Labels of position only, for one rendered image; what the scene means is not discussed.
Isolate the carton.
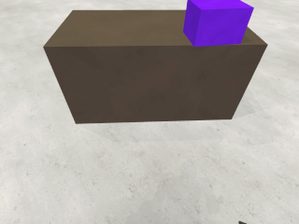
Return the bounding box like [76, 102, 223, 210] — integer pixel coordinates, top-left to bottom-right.
[183, 0, 254, 47]

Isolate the pedestal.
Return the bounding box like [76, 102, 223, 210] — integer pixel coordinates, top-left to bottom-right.
[43, 9, 268, 124]

